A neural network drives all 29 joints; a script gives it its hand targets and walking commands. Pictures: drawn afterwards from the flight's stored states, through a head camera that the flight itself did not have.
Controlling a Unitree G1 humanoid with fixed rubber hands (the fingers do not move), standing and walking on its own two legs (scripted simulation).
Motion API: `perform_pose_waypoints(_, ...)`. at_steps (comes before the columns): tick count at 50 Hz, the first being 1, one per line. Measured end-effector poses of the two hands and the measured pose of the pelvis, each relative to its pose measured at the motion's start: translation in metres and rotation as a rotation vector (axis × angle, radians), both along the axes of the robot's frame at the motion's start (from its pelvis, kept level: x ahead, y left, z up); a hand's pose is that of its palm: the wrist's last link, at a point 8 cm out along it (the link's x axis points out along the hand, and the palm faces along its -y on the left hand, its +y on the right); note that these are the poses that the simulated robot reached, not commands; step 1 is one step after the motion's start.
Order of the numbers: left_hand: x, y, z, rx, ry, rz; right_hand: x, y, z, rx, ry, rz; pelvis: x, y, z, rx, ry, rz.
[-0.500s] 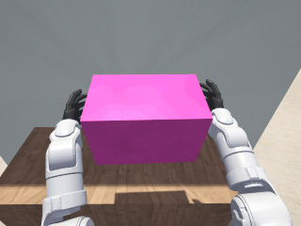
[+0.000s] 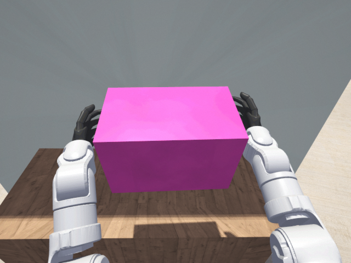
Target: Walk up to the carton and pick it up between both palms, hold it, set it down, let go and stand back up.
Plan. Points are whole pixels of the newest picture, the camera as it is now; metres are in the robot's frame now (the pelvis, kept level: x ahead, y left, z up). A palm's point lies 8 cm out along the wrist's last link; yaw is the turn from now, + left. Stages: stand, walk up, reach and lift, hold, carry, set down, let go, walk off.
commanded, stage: hold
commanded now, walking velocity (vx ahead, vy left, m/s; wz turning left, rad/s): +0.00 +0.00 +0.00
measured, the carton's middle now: (169, 139) +0.37 +0.00 +0.15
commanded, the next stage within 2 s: none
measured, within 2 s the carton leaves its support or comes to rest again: neither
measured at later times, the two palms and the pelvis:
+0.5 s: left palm (83, 141) +0.34 +0.18 +0.18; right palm (250, 127) +0.36 -0.18 +0.19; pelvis +0.00 +0.00 +0.00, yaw +0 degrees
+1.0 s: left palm (84, 141) +0.34 +0.18 +0.17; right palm (249, 127) +0.36 -0.18 +0.18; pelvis +0.00 +0.00 +0.00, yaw +0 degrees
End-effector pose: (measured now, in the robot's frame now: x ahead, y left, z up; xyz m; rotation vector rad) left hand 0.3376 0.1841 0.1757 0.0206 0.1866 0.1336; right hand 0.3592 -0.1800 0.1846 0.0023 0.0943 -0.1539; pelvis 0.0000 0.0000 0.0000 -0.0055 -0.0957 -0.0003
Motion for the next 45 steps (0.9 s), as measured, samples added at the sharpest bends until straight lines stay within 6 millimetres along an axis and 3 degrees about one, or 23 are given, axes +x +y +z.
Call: perform_pose_waypoints(45, 0.0016, 0.0004, -0.0015, 0.003, 0.003, 0.002, 0.0024, 0.0005, -0.0009, 0.000, -0.003, 0.003, 0.0005, 0.0000, 0.0000, 0.000, 0.006, 0.002)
